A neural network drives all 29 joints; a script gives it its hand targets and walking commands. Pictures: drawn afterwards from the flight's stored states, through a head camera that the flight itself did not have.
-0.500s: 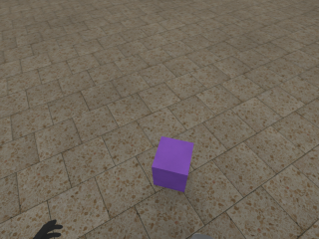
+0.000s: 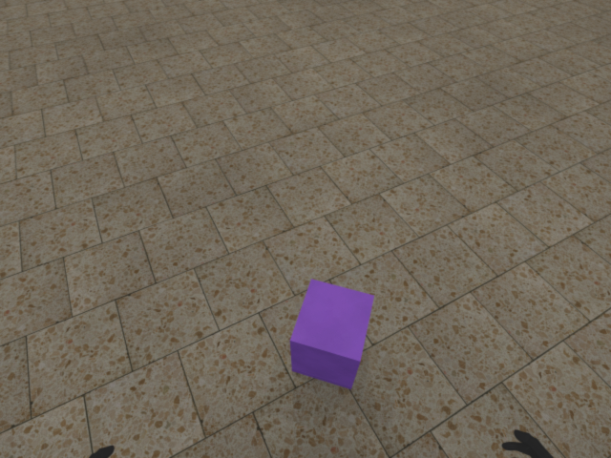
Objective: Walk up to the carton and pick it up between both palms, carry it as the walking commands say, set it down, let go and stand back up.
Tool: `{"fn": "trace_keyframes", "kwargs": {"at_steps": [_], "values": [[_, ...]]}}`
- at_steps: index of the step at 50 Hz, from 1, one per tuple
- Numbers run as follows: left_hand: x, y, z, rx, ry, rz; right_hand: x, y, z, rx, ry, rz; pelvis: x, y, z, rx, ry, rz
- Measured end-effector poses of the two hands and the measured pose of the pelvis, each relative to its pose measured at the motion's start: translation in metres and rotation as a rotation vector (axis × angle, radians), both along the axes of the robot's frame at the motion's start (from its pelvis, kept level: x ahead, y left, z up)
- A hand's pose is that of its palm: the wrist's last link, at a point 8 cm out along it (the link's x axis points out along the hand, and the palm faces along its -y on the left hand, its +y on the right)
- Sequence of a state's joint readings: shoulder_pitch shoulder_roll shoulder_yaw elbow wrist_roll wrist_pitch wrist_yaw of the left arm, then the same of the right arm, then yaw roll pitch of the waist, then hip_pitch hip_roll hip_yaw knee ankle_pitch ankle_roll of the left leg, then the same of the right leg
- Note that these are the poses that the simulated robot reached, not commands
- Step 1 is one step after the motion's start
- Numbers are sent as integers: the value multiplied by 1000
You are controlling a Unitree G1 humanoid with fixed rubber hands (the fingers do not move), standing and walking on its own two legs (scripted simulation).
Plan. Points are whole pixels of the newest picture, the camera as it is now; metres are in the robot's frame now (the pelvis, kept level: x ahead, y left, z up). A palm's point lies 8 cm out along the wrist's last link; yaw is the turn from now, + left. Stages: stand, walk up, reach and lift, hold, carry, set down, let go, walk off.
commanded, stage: walk up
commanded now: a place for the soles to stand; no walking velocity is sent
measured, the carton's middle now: (331, 334) +0.56 -0.05 -0.65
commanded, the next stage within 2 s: none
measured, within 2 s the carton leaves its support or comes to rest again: neither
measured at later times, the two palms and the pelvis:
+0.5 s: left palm out of the picture +0.09 +0.31 -0.10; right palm out of the picture +0.07 -0.30 -0.11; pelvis +0.00 +0.01 +0.01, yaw -1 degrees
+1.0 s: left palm (64, 405) +0.20 +0.36 -0.10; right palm out of the picture +0.06 -0.27 -0.10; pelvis +0.07 +0.06 +0.00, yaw -8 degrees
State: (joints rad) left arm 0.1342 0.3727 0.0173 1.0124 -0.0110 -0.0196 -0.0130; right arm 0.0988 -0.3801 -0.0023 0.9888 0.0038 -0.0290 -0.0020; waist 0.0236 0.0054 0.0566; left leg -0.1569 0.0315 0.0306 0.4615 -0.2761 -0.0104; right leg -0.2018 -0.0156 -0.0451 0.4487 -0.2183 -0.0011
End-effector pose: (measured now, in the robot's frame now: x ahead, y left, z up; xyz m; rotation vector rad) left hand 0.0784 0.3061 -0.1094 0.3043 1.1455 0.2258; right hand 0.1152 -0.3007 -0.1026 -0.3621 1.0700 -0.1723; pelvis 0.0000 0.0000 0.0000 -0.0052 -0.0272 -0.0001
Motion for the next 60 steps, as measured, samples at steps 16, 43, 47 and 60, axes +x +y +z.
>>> {"fn": "trace_keyframes", "kwargs": {"at_steps": [16,43,47,60], "values": [[25,-1,6,-7,-7,-40,-21,9,-1,21,56,-52,1,7,8,1,-4,-6],[40,81,0,107,72,-128,-55,12,4,-64,64,-185,47,53,-10,-17,-20,-113],[87,70,7,75,14,-183,-59,27,6,-45,93,-214,63,56,-3,-22,-27,-129],[188,24,4,41,-132,-297,-16,36,-20,-7,23,-272,87,54,-19,-9,-48,-203]]}}
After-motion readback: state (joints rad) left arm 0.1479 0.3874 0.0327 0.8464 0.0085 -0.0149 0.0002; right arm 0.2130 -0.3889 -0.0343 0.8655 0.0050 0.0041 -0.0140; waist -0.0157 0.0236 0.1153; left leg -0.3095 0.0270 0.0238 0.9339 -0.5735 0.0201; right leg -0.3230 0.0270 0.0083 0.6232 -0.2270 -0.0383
